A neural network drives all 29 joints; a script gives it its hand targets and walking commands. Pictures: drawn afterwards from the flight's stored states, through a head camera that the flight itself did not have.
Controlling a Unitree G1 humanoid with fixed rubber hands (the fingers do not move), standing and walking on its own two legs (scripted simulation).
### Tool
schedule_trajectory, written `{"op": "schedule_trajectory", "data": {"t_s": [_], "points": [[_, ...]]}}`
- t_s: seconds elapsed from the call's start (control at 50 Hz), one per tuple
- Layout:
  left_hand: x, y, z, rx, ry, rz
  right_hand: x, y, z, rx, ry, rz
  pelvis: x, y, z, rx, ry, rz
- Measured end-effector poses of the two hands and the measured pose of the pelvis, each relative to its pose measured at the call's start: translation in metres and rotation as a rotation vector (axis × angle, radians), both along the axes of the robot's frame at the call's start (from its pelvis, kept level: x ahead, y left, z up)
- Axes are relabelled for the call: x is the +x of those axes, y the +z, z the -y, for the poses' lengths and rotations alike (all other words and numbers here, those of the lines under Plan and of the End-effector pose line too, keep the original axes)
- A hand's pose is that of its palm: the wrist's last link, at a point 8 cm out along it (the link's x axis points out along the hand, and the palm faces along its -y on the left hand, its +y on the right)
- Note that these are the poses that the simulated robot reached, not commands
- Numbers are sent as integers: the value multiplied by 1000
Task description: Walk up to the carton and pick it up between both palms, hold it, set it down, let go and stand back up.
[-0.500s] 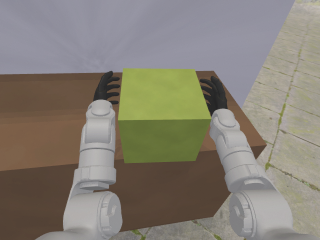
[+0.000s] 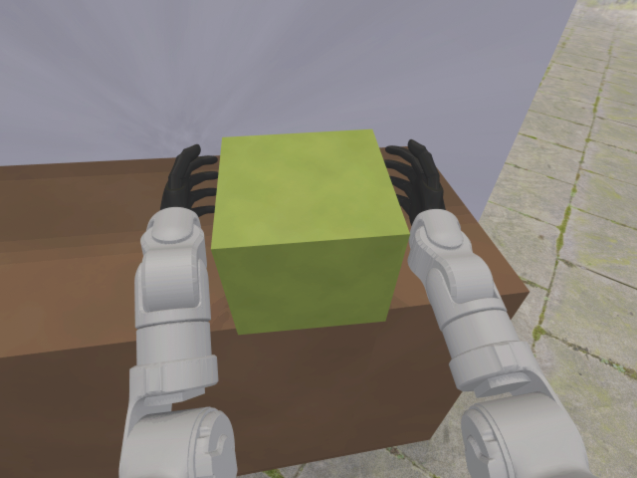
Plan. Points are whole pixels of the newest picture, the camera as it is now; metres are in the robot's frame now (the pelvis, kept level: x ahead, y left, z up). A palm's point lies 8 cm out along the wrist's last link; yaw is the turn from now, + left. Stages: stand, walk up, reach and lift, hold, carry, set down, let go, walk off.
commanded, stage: reach and lift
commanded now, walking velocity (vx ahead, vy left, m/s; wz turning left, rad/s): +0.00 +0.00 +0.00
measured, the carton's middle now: (305, 231) +0.38 +0.01 +0.14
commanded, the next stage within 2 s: hold in 0.58 s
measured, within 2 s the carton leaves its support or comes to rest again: neither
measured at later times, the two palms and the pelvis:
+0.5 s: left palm (174, 201) +0.35 +0.15 +0.22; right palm (434, 199) +0.35 -0.14 +0.22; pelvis -0.01 +0.00 +0.00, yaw -1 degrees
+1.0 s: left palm (181, 192) +0.36 +0.15 +0.22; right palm (440, 186) +0.36 -0.14 +0.23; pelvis +0.00 +0.00 +0.00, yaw -1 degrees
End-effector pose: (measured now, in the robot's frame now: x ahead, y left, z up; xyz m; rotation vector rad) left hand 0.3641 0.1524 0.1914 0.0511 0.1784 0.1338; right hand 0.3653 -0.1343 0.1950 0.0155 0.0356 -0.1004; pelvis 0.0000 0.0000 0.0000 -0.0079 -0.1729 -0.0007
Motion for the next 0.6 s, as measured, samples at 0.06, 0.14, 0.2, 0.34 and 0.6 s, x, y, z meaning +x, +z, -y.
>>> {"op": "schedule_trajectory", "data": {"t_s": [0.06,0.14,0.2,0.34,0.6], "points": [[-1,5,3,2,-7,5,-3,3,4,7,-7,5,-2,0,0,1,-5,-1],[-3,12,7,9,-14,16,-7,8,7,10,-15,17,-5,0,0,1,-11,3],[-5,16,8,13,-16,15,-10,10,8,12,-18,14,-7,0,1,2,-15,7],[-10,19,5,-9,-13,6,-14,15,6,-2,-19,5,-11,0,2,4,-20,11],[-12,32,3,-3,-18,21,-17,30,3,9,-21,20,-15,-1,0,1,-12,9]]}}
